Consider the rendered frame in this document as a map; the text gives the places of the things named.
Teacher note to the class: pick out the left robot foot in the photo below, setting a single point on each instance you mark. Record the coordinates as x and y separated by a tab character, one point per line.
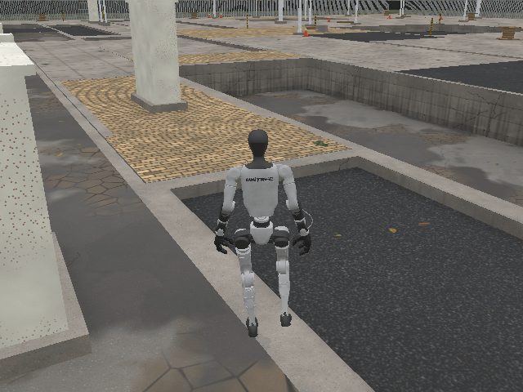
252	331

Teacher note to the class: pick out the left robot forearm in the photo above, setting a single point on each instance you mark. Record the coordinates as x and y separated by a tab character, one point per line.
222	221

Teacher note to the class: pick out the robot right upper arm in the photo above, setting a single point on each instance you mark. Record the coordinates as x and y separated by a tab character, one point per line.
285	172

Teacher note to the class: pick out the right robot foot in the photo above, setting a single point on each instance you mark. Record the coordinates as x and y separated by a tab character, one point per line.
285	320

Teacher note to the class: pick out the robot foot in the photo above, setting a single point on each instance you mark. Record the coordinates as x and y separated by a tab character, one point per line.
285	320
252	331

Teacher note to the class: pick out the left robot hand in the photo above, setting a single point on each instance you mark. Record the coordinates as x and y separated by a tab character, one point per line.
219	241

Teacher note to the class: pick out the right robot hand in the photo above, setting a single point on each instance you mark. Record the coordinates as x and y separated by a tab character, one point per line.
306	242

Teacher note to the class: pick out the robot left upper arm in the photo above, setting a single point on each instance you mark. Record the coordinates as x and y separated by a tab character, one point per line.
230	187

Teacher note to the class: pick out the right robot forearm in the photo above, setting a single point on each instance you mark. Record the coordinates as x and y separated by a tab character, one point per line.
300	220

